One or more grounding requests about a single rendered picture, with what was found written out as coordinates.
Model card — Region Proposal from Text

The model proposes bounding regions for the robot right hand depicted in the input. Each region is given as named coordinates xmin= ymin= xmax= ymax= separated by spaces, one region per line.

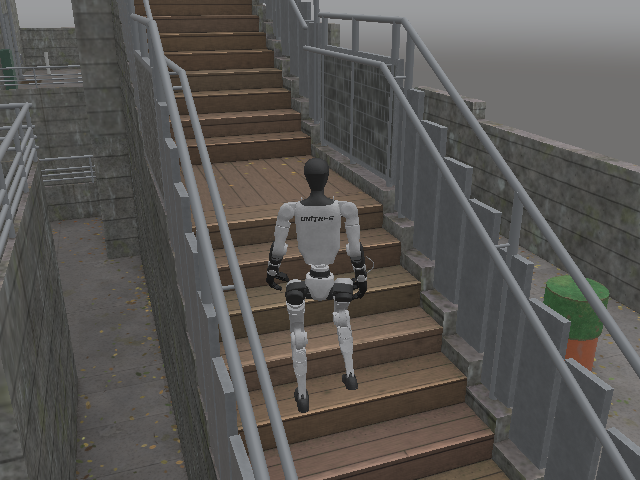
xmin=351 ymin=278 xmax=367 ymax=300

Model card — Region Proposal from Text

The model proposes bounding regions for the robot right upper arm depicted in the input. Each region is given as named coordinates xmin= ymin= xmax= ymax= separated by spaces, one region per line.
xmin=338 ymin=201 xmax=361 ymax=257

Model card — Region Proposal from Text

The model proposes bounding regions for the robot right forearm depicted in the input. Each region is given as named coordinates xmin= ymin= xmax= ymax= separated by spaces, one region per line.
xmin=350 ymin=242 xmax=367 ymax=282

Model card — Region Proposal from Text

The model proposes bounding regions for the robot left forearm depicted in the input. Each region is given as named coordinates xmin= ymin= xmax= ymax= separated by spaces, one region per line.
xmin=267 ymin=241 xmax=283 ymax=276

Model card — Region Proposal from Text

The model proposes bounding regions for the robot left shin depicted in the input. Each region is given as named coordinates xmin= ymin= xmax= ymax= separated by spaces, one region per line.
xmin=290 ymin=332 xmax=307 ymax=399

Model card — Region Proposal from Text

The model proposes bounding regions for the robot left upper arm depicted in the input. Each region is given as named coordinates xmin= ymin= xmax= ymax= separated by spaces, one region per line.
xmin=272 ymin=202 xmax=297 ymax=256

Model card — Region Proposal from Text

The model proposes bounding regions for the robot left hand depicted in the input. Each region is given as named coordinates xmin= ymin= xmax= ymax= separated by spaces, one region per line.
xmin=266 ymin=271 xmax=289 ymax=291

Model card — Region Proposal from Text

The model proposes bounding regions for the humanoid robot torso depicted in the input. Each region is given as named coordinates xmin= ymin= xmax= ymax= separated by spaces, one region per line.
xmin=295 ymin=196 xmax=342 ymax=301

